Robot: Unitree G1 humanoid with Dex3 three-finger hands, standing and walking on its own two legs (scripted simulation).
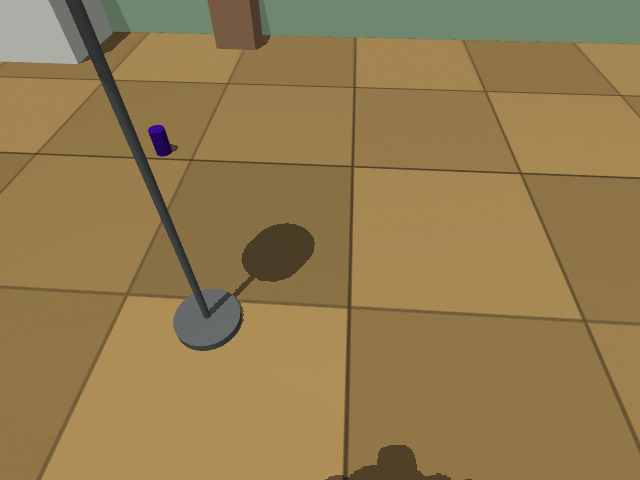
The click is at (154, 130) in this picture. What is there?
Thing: squat round
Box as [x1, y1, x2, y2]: [148, 125, 171, 155]
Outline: 151,126 148,129 157,154 166,155 170,153 171,149 163,126
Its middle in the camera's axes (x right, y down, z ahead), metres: -0.85 -0.55 +2.07
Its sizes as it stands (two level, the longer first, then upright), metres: 0.082 0.082 0.142
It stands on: the floor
